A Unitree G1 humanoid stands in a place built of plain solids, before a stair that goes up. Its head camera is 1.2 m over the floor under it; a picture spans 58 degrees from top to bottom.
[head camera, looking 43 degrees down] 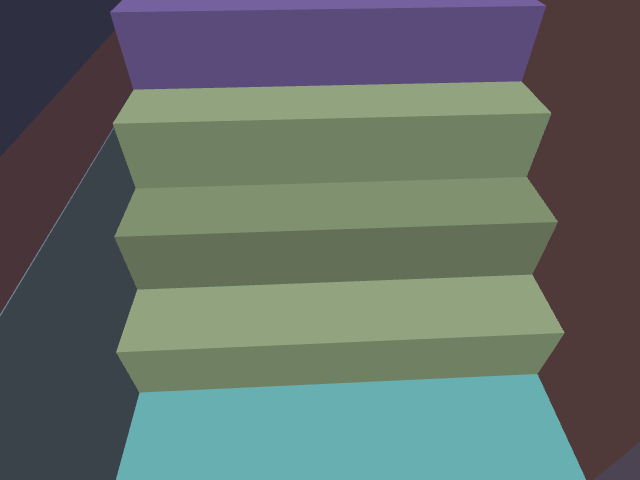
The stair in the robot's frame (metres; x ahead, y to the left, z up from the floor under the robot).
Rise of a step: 0.21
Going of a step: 0.21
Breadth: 1.20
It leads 3 degrees to the left of straight ahead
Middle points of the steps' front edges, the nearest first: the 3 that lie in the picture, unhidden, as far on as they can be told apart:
0.66 -0.07 0.21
0.87 -0.05 0.43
1.09 -0.04 0.64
